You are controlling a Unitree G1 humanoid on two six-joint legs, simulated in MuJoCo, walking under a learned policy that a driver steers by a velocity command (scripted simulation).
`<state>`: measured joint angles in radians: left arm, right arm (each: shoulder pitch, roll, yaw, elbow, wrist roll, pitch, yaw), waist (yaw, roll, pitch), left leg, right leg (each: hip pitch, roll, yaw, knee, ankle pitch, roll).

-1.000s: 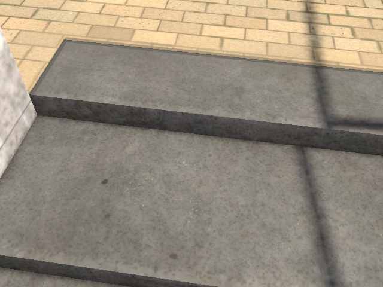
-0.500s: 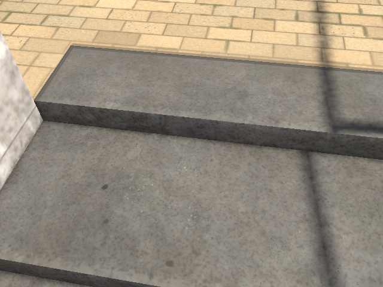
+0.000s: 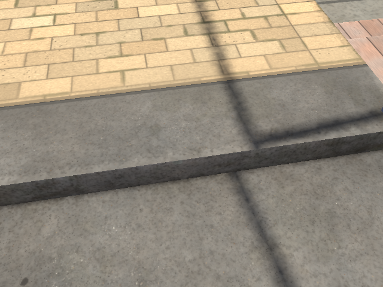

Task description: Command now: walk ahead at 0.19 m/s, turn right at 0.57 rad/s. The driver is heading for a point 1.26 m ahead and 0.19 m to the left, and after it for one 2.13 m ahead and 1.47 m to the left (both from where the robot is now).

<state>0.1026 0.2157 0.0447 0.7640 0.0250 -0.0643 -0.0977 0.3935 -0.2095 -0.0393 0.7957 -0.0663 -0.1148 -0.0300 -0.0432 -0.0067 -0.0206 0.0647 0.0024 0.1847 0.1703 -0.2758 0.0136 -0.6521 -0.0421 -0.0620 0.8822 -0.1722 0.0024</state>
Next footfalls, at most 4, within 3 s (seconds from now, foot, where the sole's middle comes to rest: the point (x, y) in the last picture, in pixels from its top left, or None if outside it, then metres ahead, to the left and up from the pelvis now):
0.10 right None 0.15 -0.10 -0.78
0.56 left None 0.12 0.13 -0.78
1.14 right None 0.34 -0.13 -0.66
1.66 left None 0.34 0.16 -0.66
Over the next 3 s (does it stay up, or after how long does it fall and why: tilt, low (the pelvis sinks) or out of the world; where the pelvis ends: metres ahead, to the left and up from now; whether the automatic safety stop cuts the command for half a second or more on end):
stays up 1.08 0.13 0.23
